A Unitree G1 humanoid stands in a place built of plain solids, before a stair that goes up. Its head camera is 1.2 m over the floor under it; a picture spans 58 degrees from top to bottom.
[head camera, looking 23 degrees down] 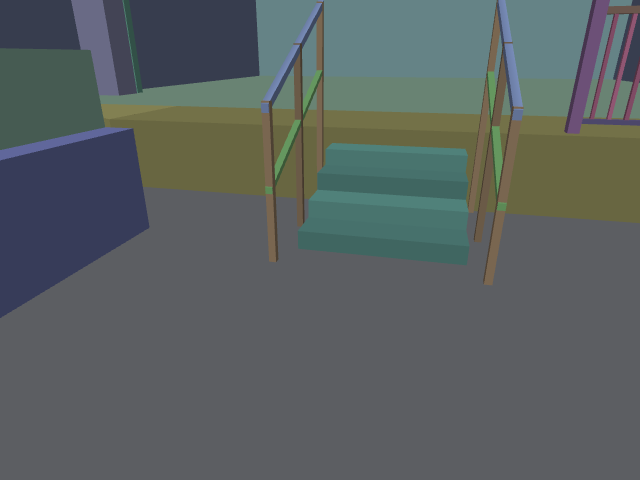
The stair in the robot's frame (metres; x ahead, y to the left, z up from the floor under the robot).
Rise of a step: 0.13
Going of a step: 0.27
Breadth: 1.09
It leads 13 degrees to the right of straight ahead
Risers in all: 5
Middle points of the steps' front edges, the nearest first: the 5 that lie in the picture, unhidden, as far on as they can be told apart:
2.55 -0.38 0.13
2.81 -0.45 0.26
3.08 -0.51 0.39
3.34 -0.57 0.52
3.61 -0.64 0.65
